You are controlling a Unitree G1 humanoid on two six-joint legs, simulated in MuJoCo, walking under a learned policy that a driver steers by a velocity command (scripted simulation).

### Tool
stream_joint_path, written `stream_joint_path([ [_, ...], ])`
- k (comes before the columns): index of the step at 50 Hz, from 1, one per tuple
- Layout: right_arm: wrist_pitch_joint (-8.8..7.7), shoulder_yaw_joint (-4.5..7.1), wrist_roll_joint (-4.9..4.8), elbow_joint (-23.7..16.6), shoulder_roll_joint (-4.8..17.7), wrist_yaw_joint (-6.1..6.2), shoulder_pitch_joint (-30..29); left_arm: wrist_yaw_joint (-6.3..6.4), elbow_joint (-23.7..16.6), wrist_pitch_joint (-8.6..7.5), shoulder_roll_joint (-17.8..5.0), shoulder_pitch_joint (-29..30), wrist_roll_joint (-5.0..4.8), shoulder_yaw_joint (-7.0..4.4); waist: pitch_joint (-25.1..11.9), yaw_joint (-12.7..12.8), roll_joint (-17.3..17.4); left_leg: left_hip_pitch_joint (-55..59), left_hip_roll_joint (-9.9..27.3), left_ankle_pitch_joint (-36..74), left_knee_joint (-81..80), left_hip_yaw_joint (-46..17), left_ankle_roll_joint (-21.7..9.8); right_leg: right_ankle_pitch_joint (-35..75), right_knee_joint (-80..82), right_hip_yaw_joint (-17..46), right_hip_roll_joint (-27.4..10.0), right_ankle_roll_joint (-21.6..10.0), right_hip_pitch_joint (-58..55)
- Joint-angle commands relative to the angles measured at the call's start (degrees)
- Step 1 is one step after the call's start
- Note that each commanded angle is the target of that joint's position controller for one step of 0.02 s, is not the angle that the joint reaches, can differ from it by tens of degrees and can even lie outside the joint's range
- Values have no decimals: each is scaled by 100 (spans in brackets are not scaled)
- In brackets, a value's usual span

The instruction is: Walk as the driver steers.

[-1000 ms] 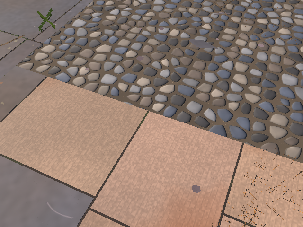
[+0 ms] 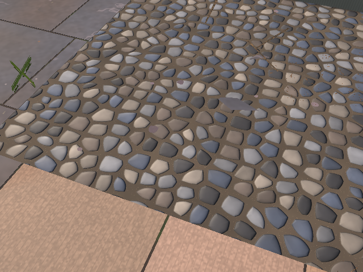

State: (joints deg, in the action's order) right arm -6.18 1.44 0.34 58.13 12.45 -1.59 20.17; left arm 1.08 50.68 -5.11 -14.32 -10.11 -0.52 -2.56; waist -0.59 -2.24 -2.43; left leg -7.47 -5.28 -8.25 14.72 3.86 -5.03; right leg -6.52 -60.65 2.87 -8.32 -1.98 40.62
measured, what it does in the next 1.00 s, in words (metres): walks ahead, turning right: right foot, then left foot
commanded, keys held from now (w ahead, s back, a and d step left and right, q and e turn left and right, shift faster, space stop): w+e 1.00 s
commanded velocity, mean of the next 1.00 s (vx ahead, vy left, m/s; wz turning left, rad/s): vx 0.50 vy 0.00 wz -0.47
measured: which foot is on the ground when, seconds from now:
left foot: down 0.00-0.30, up 0.32-0.78, down 0.80-1.00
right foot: up 0.00-0.28, down 0.30-0.80, up 0.82-1.00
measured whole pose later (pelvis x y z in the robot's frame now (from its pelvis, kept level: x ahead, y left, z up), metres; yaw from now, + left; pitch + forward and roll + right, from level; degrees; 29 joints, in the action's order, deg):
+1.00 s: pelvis +0.56 -0.12 +0.00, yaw -31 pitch +2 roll +1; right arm -6.5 3.4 0.5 46.3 14.7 -0.5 14.5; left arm 0.2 40.2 -1.8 -17.3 -15.3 -1.5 -4.2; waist 0.3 -1.7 -3.2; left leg -12.3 -1.6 -10.3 20.7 4.7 -2.1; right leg -17.0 -66.4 4.1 -3.3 -1.2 34.2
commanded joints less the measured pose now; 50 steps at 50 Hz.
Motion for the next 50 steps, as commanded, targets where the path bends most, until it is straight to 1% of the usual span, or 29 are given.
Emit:
stream_joint_path([
  [1,-67,140,-11,-346,843,127,-217,-22,-241,-22,-193,-29,8,-43,355,202,453,-384,1603,800,-938,-938,-832,960,1000,-3,-97,78,74],
  [5,-43,162,-54,-211,965,175,170,-141,-467,-34,-111,736,-59,14,432,-104,465,215,1678,792,-937,-538,-640,1427,2094,-208,139,26,-44],
  [8,36,180,-60,-80,962,186,404,-264,-711,-33,-115,1165,-99,40,597,-245,429,988,1936,892,-725,-372,-580,1061,2455,-166,232,-105,292],
  [10,109,204,-63,-68,998,202,392,-364,-872,-50,-147,1302,-101,40,612,-224,447,1397,2082,1216,-441,-267,-492,588,2590,-237,301,-245,364],
  [12,180,241,-68,-160,1135,224,173,-443,-950,-64,-263,1111,-86,-7,405,-23,597,1490,2086,2666,150,-40,-355,1,2664,-549,542,-428,-215],
  [13,221,258,-61,-227,1211,241,53,-456,-903,-59,-408,716,-72,-87,92,219,709,1419,2023,3799,772,112,-268,-158,2670,-779,788,-538,-915],
  [14,276,239,-35,-309,1174,266,-52,-450,-673,-53,-652,-181,-83,-248,-396,673,647,1134,1789,4494,1932,362,-110,4,2892,-930,1097,-696,-2088],
  [15,259,180,24,-491,1096,301,-57,-381,-451,-27,-1188,-1247,-73,-463,-1004,1069,206,-175,1522,3486,3673,510,137,139,2988,128,555,-1039,-3886],
  [16,60,-99,132,-709,271,169,508,-348,-427,-12,-1807,-1624,-65,-591,-1754,672,-1330,-2883,320,-902,5951,253,536,-758,3511,3331,-943,-2143,-6158],
  [17,-210,-4,-38,-689,710,88,202,-318,-448,-16,-1288,-1751,-42,-450,-2209,870,-941,-3646,267,-2143,6717,-897,397,-876,4316,4462,-1181,-2182,-6574],
  [18,-362,94,-227,-941,1064,49,-378,-286,-494,-27,-1023,-1462,0,-376,-1398,875,-757,-4104,589,-1751,6730,-1007,235,-411,4301,3574,-952,-1828,-6059],
  [19,-412,80,-209,-1057,1046,80,-701,-276,-645,-28,-855,-971,-5,-322,-962,682,-92,-3916,862,-1273,6323,-954,185,166,4328,2769,-714,-1643,-5178],
  [20,-387,122,-107,-1068,1024,128,-816,-294,-783,-21,-694,-565,18,-268,-610,438,332,-3563,1037,-1024,5832,-894,228,790,4448,2238,-511,-1538,-4294],
  [21,-299,169,-59,-1107,1031,152,-727,-294,-870,-31,-565,-363,67,-219,-536,214,262,-3107,1185,-904,5494,-936,264,1114,4590,1930,-339,-1473,-3755],
  [23,-131,181,4,-1179,859,165,-615,-273,-917,-30,-630,-312,19,-235,-338,37,168,-2824,1197,-827,4971,-849,431,1388,4792,1635,-155,-1507,-3170],
  [26,-28,171,78,-1429,740,217,-1144,-144,-888,-28,-897,-617,-33,-318,-66,127,86,-2929,1064,-101,3873,-694,706,1527,4939,1260,34,-1486,-2745],
  [30,-63,122,15,-1708,585,191,-2036,-53,-839,37,-937,-972,-69,-340,46,464,-187,-2512,710,1255,2100,-640,720,748,4811,1085,343,-1117,-2589],
  [34,-128,176,-61,-1953,782,126,-2455,-37,-763,82,-922,-1218,-111,-348,64,594,-293,-2265,578,1285,1445,-808,636,288,4456,1616,125,-997,-3014],
  [37,-225,264,-75,-1972,995,72,-2258,21,-827,157,-955,-1106,-77,-374,9,410,-440,-1883,550,612,1180,-853,462,376,3952,2073,-31,-904,-3401],
  [38,-254,312,-65,-1875,1051,83,-1882,24,-877,187,-892,-1013,-69,-355,-122,210,-483,-1366,511,520,986,-749,355,595,3651,2089,98,-825,-3379],
  [39,-280,397,-7,-1746,1211,114,-1260,8,-964,191,-709,-911,-42,-287,-558,-87,-404,-343,723,507,946,-844,159,839,2925,1902,406,-661,-3135],
  [40,-271,488,49,-1661,1550,164,-309,-16,-1105,173,-396,-882,52,-164,-1366,-461,214,1182,1706,241,1038,-1760,-195,0,1296,1365,817,-433,-2338],
  [41,-180,596,85,-1489,1950,150,137,-39,-1254,99,-77,-1779,-126,-59,-1953,-30,2268,2955,2952,-692,590,-4410,-1161,-2681,-431,722,1535,-81,-215],
  [42,-155,491,-34,-1591,1387,128,-7,-15,-1086,93,-701,-1797,-218,-153,-1613,-133,1711,2741,3028,-1829,352,-4871,-1090,-2633,-1275,885,1022,-31,532],
  [43,-124,395,-56,-1680,1004,146,-252,-16,-1140,133,-1031,-1168,-174,-242,-894,-279,1008,2013,2767,-1704,281,-3902,-794,-2063,-1461,795,816,4,666],
  [44,-86,348,-15,-1714,931,140,-553,-7,-1206,166,-970,-863,-105,-252,-471,-161,554,1239,2506,-993,168,-3119,-623,-1609,-1352,608,597,47,432],
  [45,-60,314,6,-1678,830,130,-732,-23,-1284,173,-881,-669,-44,-263,-151,-52,544,683,2268,-442,12,-2611,-566,-1330,-1084,574,447,62,299],
  [47,-79,298,42,-1603,772,122,-810,-84,-1337,233,-644,-734,-108,-252,-3,125,823,123,1971,77,-298,-1824,-485,-1075,-814,426,247,55,-91],
  [50,-143,378,-5,-1461,960,104,-708,-99,-1522,307,-463,-552,-92,-218,66,156,735,58,1999,865,-517,-1198,-630,-717,-490,349,155,118,127],
])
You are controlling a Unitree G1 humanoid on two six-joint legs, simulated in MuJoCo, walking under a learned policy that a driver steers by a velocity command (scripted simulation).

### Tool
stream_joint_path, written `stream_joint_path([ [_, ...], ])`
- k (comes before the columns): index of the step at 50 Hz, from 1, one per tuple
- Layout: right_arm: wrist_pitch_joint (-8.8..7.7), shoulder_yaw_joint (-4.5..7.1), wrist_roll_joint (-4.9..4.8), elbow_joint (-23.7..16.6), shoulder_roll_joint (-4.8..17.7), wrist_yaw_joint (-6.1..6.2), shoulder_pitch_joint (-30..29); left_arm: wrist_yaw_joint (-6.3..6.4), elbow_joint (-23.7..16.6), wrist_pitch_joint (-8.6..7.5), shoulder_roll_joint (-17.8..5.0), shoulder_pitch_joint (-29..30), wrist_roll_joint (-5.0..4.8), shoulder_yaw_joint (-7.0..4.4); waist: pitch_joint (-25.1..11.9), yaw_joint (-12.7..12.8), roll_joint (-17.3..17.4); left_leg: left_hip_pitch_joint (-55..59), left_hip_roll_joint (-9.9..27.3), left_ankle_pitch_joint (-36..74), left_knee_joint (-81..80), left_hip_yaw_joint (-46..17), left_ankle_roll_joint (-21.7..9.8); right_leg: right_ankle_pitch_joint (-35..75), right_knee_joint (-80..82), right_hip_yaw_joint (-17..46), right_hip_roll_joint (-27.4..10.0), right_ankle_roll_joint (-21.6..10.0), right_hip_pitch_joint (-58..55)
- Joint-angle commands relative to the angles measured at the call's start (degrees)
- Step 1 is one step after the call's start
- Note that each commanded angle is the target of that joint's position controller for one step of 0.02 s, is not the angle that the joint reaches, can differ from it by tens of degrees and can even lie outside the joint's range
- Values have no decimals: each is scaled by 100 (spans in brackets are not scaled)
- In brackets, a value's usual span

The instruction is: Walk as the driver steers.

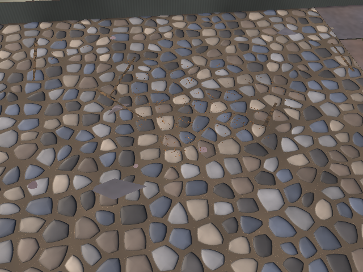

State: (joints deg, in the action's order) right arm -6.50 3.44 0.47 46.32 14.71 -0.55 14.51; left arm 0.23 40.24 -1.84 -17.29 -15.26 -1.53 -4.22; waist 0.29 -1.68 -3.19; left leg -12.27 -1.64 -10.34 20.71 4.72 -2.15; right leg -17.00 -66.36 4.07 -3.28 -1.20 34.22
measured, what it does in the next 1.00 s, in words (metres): walks ahead: right foot, then left foot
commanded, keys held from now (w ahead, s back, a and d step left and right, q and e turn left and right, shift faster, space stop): w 0.40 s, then w+q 0.60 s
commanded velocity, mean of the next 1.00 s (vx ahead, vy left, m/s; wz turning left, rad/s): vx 0.50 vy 0.00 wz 0.09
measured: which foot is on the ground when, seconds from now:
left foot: down 0.00-0.34, up 0.36-0.86, down 0.88-1.00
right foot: up 0.00-0.30, down 0.32-0.86, up 0.88-1.00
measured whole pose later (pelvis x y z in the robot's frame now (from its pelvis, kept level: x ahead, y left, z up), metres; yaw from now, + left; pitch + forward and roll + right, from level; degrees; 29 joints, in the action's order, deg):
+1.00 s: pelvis +0.53 -0.01 -0.01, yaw +11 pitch +2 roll +0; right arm -3.2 4.2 -0.9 42.0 16.5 -2.1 12.1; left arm 0.2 44.8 -6.5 -15.8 -13.3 -0.5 -3.1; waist 2.6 -0.3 -0.4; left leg -22.6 -4.8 -10.1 30.6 0.4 -5.5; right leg -23.1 -69.4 1.6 -2.6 -0.1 23.0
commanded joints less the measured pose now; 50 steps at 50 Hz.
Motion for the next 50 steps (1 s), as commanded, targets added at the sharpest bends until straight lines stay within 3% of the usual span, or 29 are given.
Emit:
stream_joint_path([
  [1,-114,195,-15,-219,782,-2,-62,-10,-532,-21,-128,69,29,-35,-18,80,735,574,1649,1326,-1137,-1156,-962,495,314,262,-348,61,839],
  [4,-69,199,-32,-71,861,-8,81,-54,-607,-77,-27,388,46,19,3,10,659,722,1542,1685,-1171,-691,-932,1215,1298,196,-265,49,770],
  [7,5,191,-113,55,966,2,254,-165,-765,-161,70,1035,63,90,193,-199,640,774,1450,1567,-1168,-352,-830,1782,2362,-199,-183,-5,481],
  [11,137,206,-208,299,1142,-6,670,-280,-1044,-205,25,1645,13,109,399,-337,743,1320,1735,1641,-992,-416,-785,1305,3070,-478,-62,-147,386],
  [13,211,225,-244,369,1247,11,652,-304,-1083,-219,-118,1553,31,55,314,-145,887,1568,1833,2524,-623,-372,-699,829,3353,-614,109,-335,-2],
  [14,242,231,-264,386,1310,30,574,-294,-991,-225,-256,1160,65,-22,51,146,955,1573,1760,3467,-117,-229,-606,828,3580,-756,297,-460,-682],
  [15,269,199,-267,403,1259,51,542,-261,-720,-221,-484,322,93,-162,-453,591,871,1329,1531,4134,842,26,-466,1164,3865,-900,507,-630,-1918],
  [16,241,111,-177,310,1071,77,516,-178,-476,-188,-851,-658,127,-316,-1132,1000,613,223,1292,3204,2245,179,-237,1455,3626,-241,-17,-881,-3663],
  [17,118,-139,-31,60,355,11,1015,-120,-405,-178,-1548,-1114,191,-431,-1909,740,-898,-2253,365,-509,4601,153,150,960,3901,2571,-1682,-1827,-5809],
  [18,-39,-75,-139,186,672,-37,882,-121,-392,-189,-1130,-1261,136,-325,-2514,888,-797,-2883,199,-2231,5509,-878,120,694,4678,3901,-2049,-2065,-5899],
  [19,-90,41,-322,-17,1009,-65,374,-144,-382,-218,-862,-876,149,-209,-1555,824,-555,-3368,514,-1898,5707,-913,54,880,4734,2948,-1800,-1760,-5201],
  [20,-92,15,-313,-94,935,-47,55,-154,-400,-229,-650,-481,121,-144,-998,644,-270,-3278,764,-1397,5408,-792,23,1232,4802,2108,-1494,-1550,-4354],
  [21,-42,25,-220,-58,864,-26,-15,-180,-402,-245,-438,-126,132,-82,-608,435,-37,-3034,927,-1068,5035,-768,63,1575,5000,1526,-1273,-1413,-3590],
  [22,56,57,-185,10,836,-20,128,-195,-412,-290,-267,103,162,-39,-454,222,-111,-2633,1071,-807,4786,-841,85,1715,5227,1122,-1094,-1304,-3052],
  [24,239,29,-199,115,578,-13,388,-201,-303,-403,-295,219,179,-72,-323,19,-142,-2252,1076,-494,4620,-854,175,1782,5628,718,-1055,-1325,-2496],
  [27,349,49,-200,-2,513,36,56,-131,-71,-503,-398,91,258,-124,19,43,-18,-2678,989,168,4108,-1114,279,1984,5907,124,-1057,-1272,-2391],
  [33,298,6,-148,-289,349,-108,-852,2,218,-485,-559,-107,213,-163,315,367,48,-2782,768,1709,2344,-855,209,1999,6026,-812,-988,-923,-2826],
  [38,298,-35,-148,-730,318,-271,-1502,53,514,-327,-705,-439,103,-235,525,601,70,-3100,694,1063,1648,-509,-41,2422,5615,-1102,-1304,-778,-3839],
  [39,299,-23,-151,-810,349,-306,-1531,66,537,-281,-751,-417,79,-252,504,566,24,-3044,636,760,1585,-390,-120,2823,5422,-1163,-1351,-723,-3988],
  [41,320,61,-157,-878,507,-341,-1251,116,510,-195,-920,-269,65,-293,176,329,-187,-2349,290,148,1565,-1,-335,4731,4682,-1355,-1332,-567,-4101],
  [42,335,161,-164,-796,675,-333,-734,145,491,-142,-986,-198,62,-304,-166,28,-251,-1619,31,-34,1528,178,-473,5609,3911,-1466,-1245,-468,-4032],
  [43,340,337,-177,-581,975,-283,169,172,463,-105,-960,-130,47,-275,-648,-457,-117,-301,-247,267,1184,210,-681,5667,2693,-1633,-994,-281,-3576],
  [44,386,535,-177,-433,1535,-154,1040,190,340,-155,-750,-251,150,-175,-1234,-761,626,1486,558,494,1050,-1174,-1069,3793,854,-1658,-715,-4,-2114],
  [45,330,571,-194,-494,2024,-149,887,66,66,-347,117,-843,292,102,-1844,-26,1936,3327,1935,-419,381,-4539,-2220,-1586,-1034,-850,567,336,398],
  [46,291,442,-166,-581,1506,-158,1128,-25,35,-573,-410,-163,64,26,-2247,-539,1238,3585,2041,-864,-281,-5153,-2160,-1619,-1479,225,465,190,1025],
  [47,251,370,-137,-564,1224,-150,905,-62,-122,-672,-607,326,-107,-25,-1414,-558,1004,3025,1878,-467,-319,-4276,-1872,-1099,-1336,184,206,52,1419],
  [48,239,321,-167,-647,1069,-137,518,-25,-132,-716,-546,440,-19,3,-943,-307,465,2147,1630,73,-298,-3583,-1664,-603,-835,143,-61,-5,1203],
  [49,254,263,-151,-747,878,-121,133,21,-98,-699,-586,492,139,-43,-599,-79,343,1318,1418,694,-372,-3057,-1538,-355,-351,92,-218,36,814],
  [50,259,213,-77,-865,768,-96,-61,22,-99,-629,-621,377,184,-84,-507,124,445,799,1282,1102,-513,-2797,-1514,-191,-138,129,-322,72,407],
])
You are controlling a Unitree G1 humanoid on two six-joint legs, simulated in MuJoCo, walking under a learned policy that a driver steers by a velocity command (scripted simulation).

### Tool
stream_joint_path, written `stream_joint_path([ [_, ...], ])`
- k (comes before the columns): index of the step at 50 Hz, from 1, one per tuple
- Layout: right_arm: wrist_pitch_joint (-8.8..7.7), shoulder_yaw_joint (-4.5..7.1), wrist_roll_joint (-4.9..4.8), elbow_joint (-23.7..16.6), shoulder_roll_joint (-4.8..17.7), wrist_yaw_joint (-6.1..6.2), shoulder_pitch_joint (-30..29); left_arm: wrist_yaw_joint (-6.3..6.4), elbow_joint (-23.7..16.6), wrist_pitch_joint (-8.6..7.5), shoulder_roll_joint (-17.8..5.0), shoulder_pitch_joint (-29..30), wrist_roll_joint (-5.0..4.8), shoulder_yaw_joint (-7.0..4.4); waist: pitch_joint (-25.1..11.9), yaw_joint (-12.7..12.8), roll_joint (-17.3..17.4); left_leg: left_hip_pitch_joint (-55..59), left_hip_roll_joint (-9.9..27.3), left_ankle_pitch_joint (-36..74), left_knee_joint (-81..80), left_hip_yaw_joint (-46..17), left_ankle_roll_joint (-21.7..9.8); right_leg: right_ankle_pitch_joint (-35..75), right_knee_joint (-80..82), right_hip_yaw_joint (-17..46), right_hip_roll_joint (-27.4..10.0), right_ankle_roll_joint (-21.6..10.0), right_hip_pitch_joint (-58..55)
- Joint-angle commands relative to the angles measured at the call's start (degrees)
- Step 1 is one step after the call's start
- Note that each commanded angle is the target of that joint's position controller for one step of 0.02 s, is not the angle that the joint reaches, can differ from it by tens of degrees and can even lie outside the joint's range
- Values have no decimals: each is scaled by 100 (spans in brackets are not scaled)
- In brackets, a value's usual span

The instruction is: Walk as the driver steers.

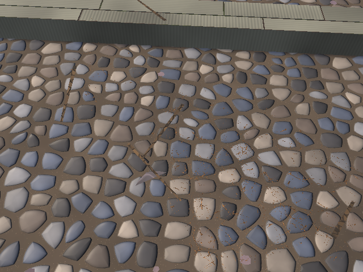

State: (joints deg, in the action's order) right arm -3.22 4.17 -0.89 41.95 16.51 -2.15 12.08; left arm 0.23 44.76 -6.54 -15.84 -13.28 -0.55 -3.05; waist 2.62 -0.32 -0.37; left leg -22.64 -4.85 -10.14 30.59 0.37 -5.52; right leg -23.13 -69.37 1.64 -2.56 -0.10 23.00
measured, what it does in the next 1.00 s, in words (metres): walks ahead: right foot, then left foot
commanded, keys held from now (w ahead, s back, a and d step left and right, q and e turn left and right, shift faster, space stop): w+q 0.12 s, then w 0.88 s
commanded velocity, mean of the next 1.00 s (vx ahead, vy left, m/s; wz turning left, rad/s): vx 0.50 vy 0.00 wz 0.20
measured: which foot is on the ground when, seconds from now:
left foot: down 0.00-0.38, up 0.40-0.88, down 0.90-1.00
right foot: up 0.00-0.34, down 0.36-0.90, up 0.92-1.00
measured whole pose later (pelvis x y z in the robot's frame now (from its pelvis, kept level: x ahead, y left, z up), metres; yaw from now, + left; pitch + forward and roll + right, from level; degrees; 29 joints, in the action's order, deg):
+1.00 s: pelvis +0.55 +0.06 +0.00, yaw +10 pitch +2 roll +0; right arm -4.7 2.6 -0.2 39.1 15.1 -1.6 8.3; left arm -0.5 49.1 -4.5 -17.1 -19.3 -1.3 -2.3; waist 1.0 1.8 -1.2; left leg -22.3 -1.6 -9.5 29.4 1.9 -3.2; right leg -24.6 -64.0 2.0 -0.9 -1.4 19.3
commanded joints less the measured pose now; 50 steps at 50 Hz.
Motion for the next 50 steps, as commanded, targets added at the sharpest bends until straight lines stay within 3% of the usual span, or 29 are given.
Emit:
stream_joint_path([
  [1,-70,144,71,-483,595,79,112,21,-566,-86,-722,101,109,-210,-690,86,216,1551,1524,1299,-1618,-2254,-1200,491,377,345,-403,30,1346],
  [4,-98,198,28,-461,794,171,232,46,-656,59,-507,256,160,-158,-484,125,220,977,1329,1867,-1768,-1750,-1186,972,1190,159,-321,281,1291],
  [8,-49,198,-26,-349,808,272,515,-11,-810,37,-288,1043,132,-49,-366,-201,470,822,952,1413,-1682,-1275,-793,2560,3002,52,-42,364,970],
  [10,-42,177,-26,-238,780,278,759,-87,-866,-12,-278,1384,78,-24,-337,-404,540,893,1037,1030,-1673,-1354,-718,3084,3510,-5,71,332,710],
  [13,-23,167,-30,-97,783,271,1012,-171,-988,-81,-439,1678,41,-62,-212,-511,568,1523,1339,929,-1360,-1708,-687,2820,3935,85,94,140,884],
  [16,29,194,-4,-50,846,287,984,-203,-995,-139,-603,1467,39,-130,-196,-330,726,2055,1580,1538,-971,-2001,-570,2083,4177,24,157,-137,703],
  [17,47,186,-7,-77,833,289,866,-187,-895,-157,-680,1071,51,-185,-348,-86,754,2082,1454,2288,-601,-1911,-476,2047,4393,-122,275,-275,162],
  [18,49,133,16,-130,700,279,778,-159,-730,-176,-867,401,98,-278,-841,238,653,1892,1146,2864,213,-1667,-325,2264,4368,-43,152,-495,-901],
  [19,41,30,106,-278,496,284,724,-127,-622,-173,-1176,-574,161,-350,-1689,642,121,1056,757,1865,1782,-1291,-110,2407,4205,954,-741,-904,-2455],
  [20,-45,-86,-32,-265,79,272,1639,-173,-357,-107,-1555,-1114,144,-473,-2306,334,-1715,-1173,-147,-1496,3778,-797,347,1302,4616,3510,-1901,-1892,-4381],
  [21,-93,-42,-78,-187,514,261,1466,-200,-335,-85,-1011,-1161,-35,-338,-2003,508,-1305,-2003,100,-2222,4397,-1176,349,-33,5114,4230,-1964,-1797,-4315],
  [22,-112,36,-108,-315,789,240,770,-172,-390,-50,-736,-802,-37,-252,-1147,593,-729,-2290,372,-1728,4522,-1078,332,-134,5229,3399,-1750,-1532,-3594],
  [23,-129,12,-45,-427,729,240,353,-158,-461,1,-676,-445,39,-202,-728,465,-246,-2149,641,-1273,4298,-800,330,387,5335,2744,-1507,-1377,-2840],
  [24,-149,26,45,-493,664,229,142,-166,-457,21,-577,-249,75,-159,-389,342,-134,-2045,805,-994,3923,-701,357,999,5489,2348,-1310,-1368,-2263],
  [25,-141,41,64,-491,596,214,206,-165,-457,6,-496,-159,120,-115,-366,179,-282,-1737,963,-805,3654,-675,370,1469,5601,2024,-1132,-1308,-1929],
  [28,-77,-13,47,-454,326,202,350,-163,-341,-25,-568,-203,46,-125,-385,41,-478,-1487,1060,-669,3024,-458,494,2293,5861,1415,-958,-1386,-1582],
  [30,-75,-63,80,-574,229,213,-12,-122,-250,-6,-754,-285,22,-175,-288,105,-376,-1624,1115,-243,2388,-363,596,2641,6014,1135,-960,-1423,-1532],
  [35,-144,-127,38,-729,102,140,-882,-77,-9,91,-889,-640,-51,-186,-145,427,-349,-1225,939,1230,715,-158,625,2693,6035,479,-716,-1157,-1566],
  [38,-179,-116,-16,-886,145,64,-1334,-78,167,161,-932,-941,-77,-186,-18,576,-369,-1178,829,1299,264,-121,553,2600,5895,548,-908,-1120,-1902],
  [40,-210,-95,-27,-984,211,5,-1489,-58,250,222,-985,-1003,-88,-204,47,543,-412,-1213,782,966,34,-129,419,2753,5711,633,-1086,-1055,-2245],
  [42,-236,-42,-13,-962,342,-23,-1272,-25,290,283,-1087,-931,-89,-237,-69,334,-482,-789,671,598,-173,-50,253,3407,5355,628,-1163,-941,-2464],
  [43,-242,30,14,-840,462,-8,-820,-8,281,308,-1127,-808,-98,-243,-325,36,-481,-87,516,604,-366,104,130,4259,4843,464,-1032,-839,-2425],
  [44,-233,162,46,-594,720,40,-1,5,260,320,-1016,-789,-73,-196,-875,-334,-367,1145,502,742,-384,123,-52,4684,3886,228,-753,-689,-2099],
  [45,-211,281,117,-411,1151,109,1095,21,91,298,-726,-746,74,-67,-1766,-739,261,2900,1573,1062,-156,-1047,-455,3231,2114,-40,-412,-463,-945],
  [46,-183,344,132,-308,1549,85,1290,-19,11,170,-92,-1476,41,125,-2391,-353,1809,4589,2757,41,-739,-3669,-1382,-653,254,-49,566,-127,1281],
  [47,-160,218,46,-307,989,80,1340,-63,100,74,-689,-1170,-70,0,-2247,-599,1270,4463,2676,-884,-1149,-4102,-1325,-1005,-394,549,300,-153,1989],
  [48,-162,136,30,-337,799,95,942,-94,-71,20,-929,-614,-168,-73,-1375,-554,935,3730,2468,-762,-1274,-3262,-1081,-499,-441,434,29,-199,2300],
  [49,-156,92,62,-373,700,91,578,-79,-123,10,-863,-306,-129,-61,-942,-392,484,2939,2217,-247,-1401,-2639,-943,13,-196,284,-218,-182,2121],
  [50,-159,53,101,-386,570,68,308,-66,-146,31,-814,-177,-35,-80,-619,-226,362,2288,2021,287,-1578,-2229,-887,316,139,243,-358,-131,1906],
])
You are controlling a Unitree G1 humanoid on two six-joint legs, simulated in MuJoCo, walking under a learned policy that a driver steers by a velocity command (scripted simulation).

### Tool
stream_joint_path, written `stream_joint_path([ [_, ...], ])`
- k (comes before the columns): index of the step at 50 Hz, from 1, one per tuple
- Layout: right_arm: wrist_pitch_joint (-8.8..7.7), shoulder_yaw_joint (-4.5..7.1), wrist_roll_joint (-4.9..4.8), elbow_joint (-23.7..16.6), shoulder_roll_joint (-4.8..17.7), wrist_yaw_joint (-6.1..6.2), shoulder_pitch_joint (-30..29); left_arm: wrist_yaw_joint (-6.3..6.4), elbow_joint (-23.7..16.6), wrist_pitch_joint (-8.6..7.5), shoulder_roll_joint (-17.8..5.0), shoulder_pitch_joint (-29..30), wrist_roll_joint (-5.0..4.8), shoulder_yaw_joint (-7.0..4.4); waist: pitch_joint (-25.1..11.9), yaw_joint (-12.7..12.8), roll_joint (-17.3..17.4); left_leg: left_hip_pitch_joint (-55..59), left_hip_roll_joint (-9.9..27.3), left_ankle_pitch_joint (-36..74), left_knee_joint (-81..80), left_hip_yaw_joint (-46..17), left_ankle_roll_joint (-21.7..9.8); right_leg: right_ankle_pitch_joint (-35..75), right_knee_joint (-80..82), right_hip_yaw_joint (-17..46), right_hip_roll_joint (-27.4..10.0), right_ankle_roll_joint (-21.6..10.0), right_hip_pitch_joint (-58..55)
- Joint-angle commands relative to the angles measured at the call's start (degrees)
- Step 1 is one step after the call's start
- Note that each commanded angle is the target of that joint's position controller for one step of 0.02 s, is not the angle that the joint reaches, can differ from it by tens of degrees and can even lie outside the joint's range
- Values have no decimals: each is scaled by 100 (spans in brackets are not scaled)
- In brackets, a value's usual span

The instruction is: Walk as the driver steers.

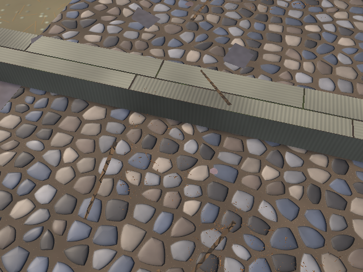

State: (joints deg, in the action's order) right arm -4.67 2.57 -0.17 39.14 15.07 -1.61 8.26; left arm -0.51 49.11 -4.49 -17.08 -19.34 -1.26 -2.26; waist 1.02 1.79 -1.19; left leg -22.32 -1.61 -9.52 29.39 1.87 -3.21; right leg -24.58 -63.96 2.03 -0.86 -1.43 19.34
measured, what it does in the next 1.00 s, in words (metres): walks ahead: right foot, then left foot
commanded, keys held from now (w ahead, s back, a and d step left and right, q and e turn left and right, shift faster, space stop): w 0.56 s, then w+e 0.44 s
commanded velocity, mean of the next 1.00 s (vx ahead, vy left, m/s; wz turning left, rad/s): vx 0.50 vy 0.00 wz -0.14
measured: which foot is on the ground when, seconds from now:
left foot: down 0.00-0.42, up 0.44-0.88, down 0.90-1.00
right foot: up 0.00-0.40, down 0.42-0.92, up 0.94-1.00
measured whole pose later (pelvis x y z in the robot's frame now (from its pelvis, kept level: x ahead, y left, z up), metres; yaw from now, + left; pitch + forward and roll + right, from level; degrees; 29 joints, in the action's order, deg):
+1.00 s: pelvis +0.52 -0.03 +0.00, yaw -11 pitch +1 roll -1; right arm -3.9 1.6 2.7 43.6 14.7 0.0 8.9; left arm -1.2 50.9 -2.1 -16.8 -20.1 0.8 -4.2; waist 2.0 2.6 -1.1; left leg -19.2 1.1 -10.6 28.9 3.9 -2.2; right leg -23.7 -55.6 3.0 2.8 -4.5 16.8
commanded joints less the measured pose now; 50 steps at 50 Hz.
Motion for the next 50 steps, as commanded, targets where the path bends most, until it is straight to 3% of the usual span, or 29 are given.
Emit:
stream_joint_path([
  [1,-38,177,71,-111,612,2,549,4,-557,-120,-625,327,64,-171,-381,-243,537,1828,1549,582,-1630,-2091,-1078,668,-211,242,-651,35,1928],
  [3,-109,193,26,-33,628,-12,507,17,-497,-2,-400,161,67,-136,-341,-77,604,1405,1454,934,-1903,-1723,-1136,841,83,181,-689,127,1628],
  [5,-152,233,11,87,764,17,590,45,-588,63,-330,419,111,-119,-171,-67,517,1238,1427,1191,-2088,-1414,-1184,1225,514,147,-720,232,1800],
  [11,-78,269,-44,415,975,124,1065,-42,-870,-14,-153,1591,97,-39,112,-451,423,1372,1169,1137,-2196,-705,-880,2951,2544,-42,-517,243,1673],
  [15,17,287,-88,689,1059,143,1469,-155,-1109,-66,-207,2208,38,-31,259,-654,446,2001,1438,1044,-1958,-783,-832,2817,3166,-75,-373,126,1734],
  [18,107,321,-106,810,1135,186,1485,-231,-1176,-110,-336,2182,43,-67,196,-517,556,2492,1643,1589,-1561,-871,-694,2198,3463,-117,-268,-95,1522],
  [20,167,319,-110,812,1171,214,1300,-208,-947,-128,-569,1360,74,-200,-293,-21,601,2468,1408,3096,-604,-629,-502,2055,3727,-413,33,-322,248],
  [21,178,243,-59,766,995,233,1309,-152,-683,-125,-878,430,102,-342,-958,351,447,1913,1101,3059,548,-380,-320,2277,3582,-240,-153,-543,-1201],
  [22,98,70,26,565,508,216,1735,-101,-579,-105,-1461,-379,212,-478,-1935,395,-576,-96,450,1144,2730,-35,62,2181,3480,1807,-1601,-1280,-3523],
  [23,-26,-13,4,644,286,183,1982,-126,-468,-64,-1361,-621,116,-453,-2414,363,-1457,-1478,-180,-2406,3907,-577,210,1181,4323,3797,-2190,-1779,-4319],
  [24,-105,137,-139,583,869,138,1459,-114,-503,-55,-940,-392,49,-322,-1694,464,-921,-2125,181,-2286,4421,-885,148,498,4546,3416,-2003,-1515,-3839],
  [25,-147,160,-196,448,960,123,995,-96,-574,-45,-794,28,51,-271,-988,359,-622,-2291,467,-1725,4315,-695,89,636,4691,2677,-1822,-1309,-3027],
  [26,-143,160,-135,415,907,146,761,-98,-625,-36,-654,390,95,-224,-575,200,-294,-2098,684,-1256,4014,-569,106,1042,4874,2145,-1593,-1219,-2240],
  [27,-96,187,-73,428,853,162,747,-115,-656,-51,-501,617,155,-178,-316,13,-312,-1780,852,-934,3700,-585,133,1449,5085,1753,-1392,-1156,-1623],
  [28,-32,182,-64,471,747,164,895,-124,-656,-72,-437,733,192,-160,-295,-151,-440,-1437,932,-738,3560,-607,168,1658,5262,1524,-1281,-1147,-1260],
  [30,52,156,-3,464,571,193,928,-131,-588,-134,-506,710,131,-186,-228,-266,-392,-1245,948,-543,3242,-530,283,2129,5498,1265,-1166,-1270,-895],
  [33,38,136,72,244,514,223,331,-41,-450,-124,-715,478,98,-262,-10,-190,-219,-1554,909,229,2257,-519,473,2550,5656,998,-1072,-1311,-882],
  [34,183,16,472,249,299,34,322,-62,-142,-60,-654,31,189,-252,68,-258,-47,-1052,788,436,1885,-90,519,2738,5661,602,-765,-1124,-554],
  [36,262,-35,361,173,200,-77,-9,-100,-88,-16,-629,-49,172,-276,143,-125,-341,-698,637,955,1221,28,525,2691,5557,396,-523,-925,-446],
  [38,276,-28,248,94,339,-72,-374,-110,-46,14,-684,-171,182,-302,152,7,-383,-589,568,1079,839,-4,543,2569,5461,593,-634,-910,-648],
  [40,234,-8,218,-22,491,-15,-662,-85,-16,38,-790,-290,214,-345,128,83,-357,-553,533,821,528,-118,520,2557,5234,898,-834,-915,-1044],
  [42,166,38,212,-39,657,40,-548,-33,-56,53,-904,-193,244,-395,77,-23,-370,-282,494,299,227,-249,429,2573,4904,1230,-1005,-848,-1301],
  [44,42,97,223,182,759,113,257,-6,-76,68,-896,-46,243,-406,-138,-415,-254,820,375,-22,-346,-197,286,2744,4097,1259,-831,-703,-1153],
  [45,-67,191,333,370,1049,191,1013,-27,-102,51,-582,-116,220,-321,-678,-671,320,1930,854,-390,-665,-707,89,2576,2824,921,-351,-564,-774],
  [46,-89,313,444,350,1617,258,1573,-36,-342,39,-85,-264,59,-202,-1332,-799,1425,3275,2277,-1666,-1214,-2502,-217,890,1137,190,399,-350,546],
  [47,28,383,340,420,1750,241,1438,-23,-392,84,-294,-514,131,-242,-1320,-538,2029,3272,2762,-2206,-1771,-4107,-601,-675,313,61,652,-381,1603],
  [48,72,241,300,314,1148,207,1049,-13,-177,174,-540,-474,213,-291,-696,-391,1042,2747,2533,-2619,-1748,-3463,-571,-331,-115,343,198,-448,1727],
  [49,61,145,239,288,765,186,757,-77,-128,197,-495,-250,223,-292,-255,-330,655,2235,2229,-2082,-1824,-2685,-496,113,-52,308,10,-407,1651],
  [50,45,90,229,298,584,194,605,-117,-129,231,-407,-114,234,-286,-78,-254,670,1953,1984,-1282,-1937,-1987,-367,401,135,238,-148,-339,1507],
])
